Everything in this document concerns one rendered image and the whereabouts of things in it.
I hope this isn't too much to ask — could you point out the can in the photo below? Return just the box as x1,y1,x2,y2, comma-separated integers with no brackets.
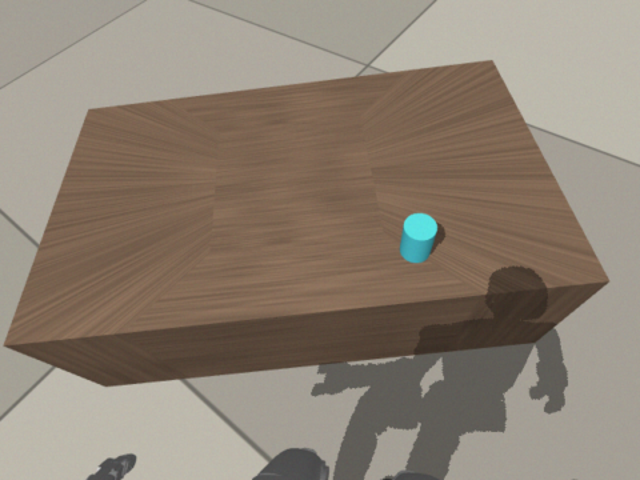
400,213,437,263

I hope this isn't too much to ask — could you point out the left robot hand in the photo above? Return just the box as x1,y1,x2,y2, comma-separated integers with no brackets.
86,454,136,480

